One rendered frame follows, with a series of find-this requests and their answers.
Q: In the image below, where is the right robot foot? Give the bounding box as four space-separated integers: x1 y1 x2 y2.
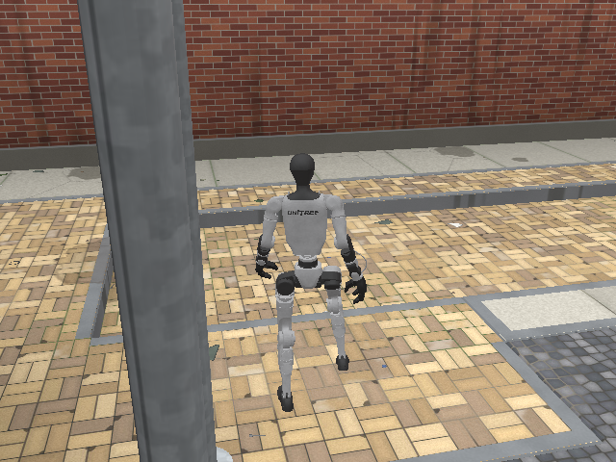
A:
336 355 349 371

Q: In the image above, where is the right robot hand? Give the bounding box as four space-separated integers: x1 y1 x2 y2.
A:
345 276 367 304

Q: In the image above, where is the right robot forearm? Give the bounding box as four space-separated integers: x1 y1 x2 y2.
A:
341 234 363 281

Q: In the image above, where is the left robot forearm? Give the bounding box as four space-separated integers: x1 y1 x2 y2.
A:
256 234 270 266

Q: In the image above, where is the robot head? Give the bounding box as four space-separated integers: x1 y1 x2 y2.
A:
287 153 321 200

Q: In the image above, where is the left robot hand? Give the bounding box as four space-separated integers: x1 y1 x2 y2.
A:
255 261 278 279

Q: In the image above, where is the robot right upper arm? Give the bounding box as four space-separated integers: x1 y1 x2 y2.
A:
323 194 348 249

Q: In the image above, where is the robot left upper arm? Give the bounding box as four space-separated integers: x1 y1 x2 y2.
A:
260 195 285 248

